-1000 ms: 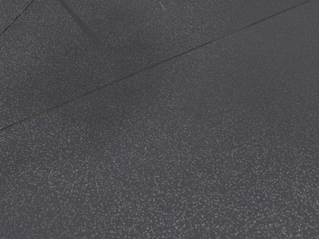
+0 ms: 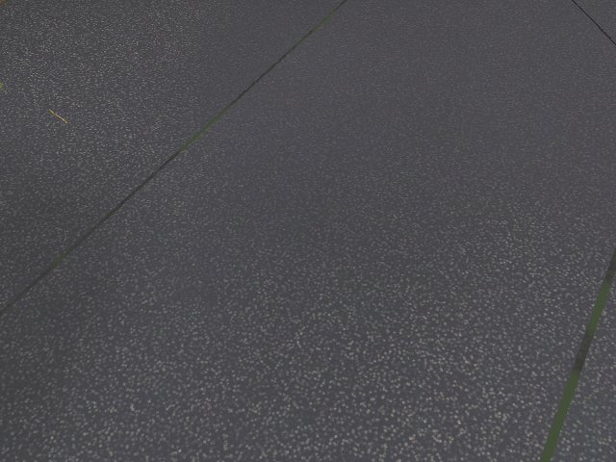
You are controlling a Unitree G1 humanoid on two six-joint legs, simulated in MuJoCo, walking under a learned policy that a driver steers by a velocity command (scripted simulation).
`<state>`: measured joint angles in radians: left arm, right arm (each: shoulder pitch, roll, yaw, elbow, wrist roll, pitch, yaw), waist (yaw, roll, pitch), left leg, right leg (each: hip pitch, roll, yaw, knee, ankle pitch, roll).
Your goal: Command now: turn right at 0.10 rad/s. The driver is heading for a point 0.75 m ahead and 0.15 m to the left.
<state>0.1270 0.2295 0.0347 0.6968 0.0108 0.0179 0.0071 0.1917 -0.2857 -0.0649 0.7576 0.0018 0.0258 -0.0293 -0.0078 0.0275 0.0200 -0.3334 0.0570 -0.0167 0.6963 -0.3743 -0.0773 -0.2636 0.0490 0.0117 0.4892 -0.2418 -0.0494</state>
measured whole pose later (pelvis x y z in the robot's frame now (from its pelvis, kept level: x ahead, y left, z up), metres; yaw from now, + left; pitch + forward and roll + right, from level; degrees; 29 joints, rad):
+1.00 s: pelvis +0.30 +0.08 -0.01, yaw +14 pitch +1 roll +1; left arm 0.26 0.28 0.04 0.77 -0.01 -0.12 0.00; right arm 0.20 -0.29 -0.06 0.67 0.00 -0.06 0.03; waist 0.01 -0.02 0.05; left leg -0.38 -0.12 0.01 0.50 -0.14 0.11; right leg -0.43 -0.05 0.05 1.23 -0.34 -0.01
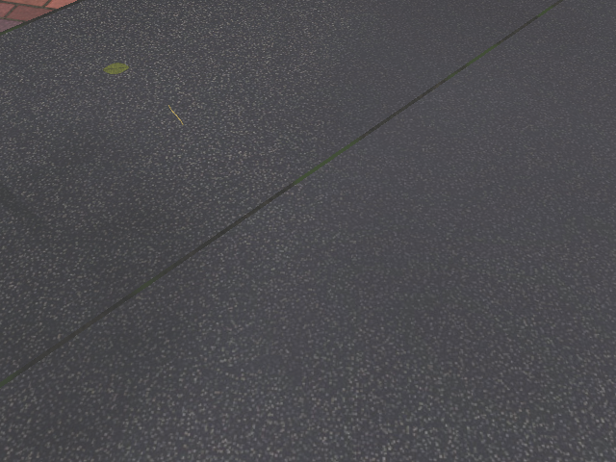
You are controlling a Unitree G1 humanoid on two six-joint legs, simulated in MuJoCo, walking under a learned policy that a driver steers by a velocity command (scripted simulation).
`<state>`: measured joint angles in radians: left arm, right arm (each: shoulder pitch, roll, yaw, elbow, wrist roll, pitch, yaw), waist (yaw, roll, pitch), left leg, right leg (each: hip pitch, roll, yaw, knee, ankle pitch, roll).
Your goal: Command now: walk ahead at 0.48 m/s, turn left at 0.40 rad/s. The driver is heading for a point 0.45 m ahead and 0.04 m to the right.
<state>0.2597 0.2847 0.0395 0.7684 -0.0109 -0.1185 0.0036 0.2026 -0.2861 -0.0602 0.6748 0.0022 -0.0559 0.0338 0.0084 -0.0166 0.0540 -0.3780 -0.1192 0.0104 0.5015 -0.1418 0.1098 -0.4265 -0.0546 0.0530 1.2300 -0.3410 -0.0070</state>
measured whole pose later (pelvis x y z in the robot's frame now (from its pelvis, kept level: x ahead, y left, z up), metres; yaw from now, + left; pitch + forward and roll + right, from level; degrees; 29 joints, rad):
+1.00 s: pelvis +0.40 -0.02 +0.01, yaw +5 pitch +0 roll -1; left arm 0.21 0.24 0.01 0.87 0.01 -0.01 0.01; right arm 0.15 -0.23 -0.03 0.74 -0.01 0.00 -0.02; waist 0.01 -0.01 0.01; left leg -0.32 0.01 -0.03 0.55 -0.23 0.00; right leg -0.17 0.00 -0.02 0.50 -0.33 0.00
